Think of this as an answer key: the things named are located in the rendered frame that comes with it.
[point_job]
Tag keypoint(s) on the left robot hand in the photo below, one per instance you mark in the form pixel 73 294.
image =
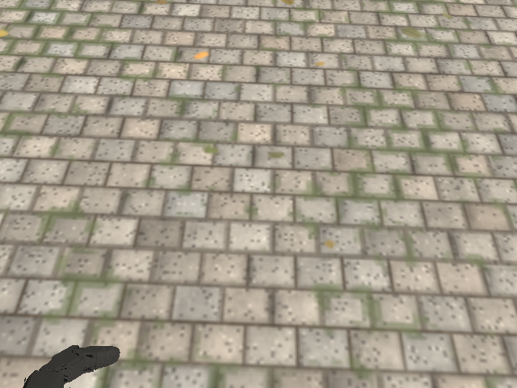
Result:
pixel 71 363

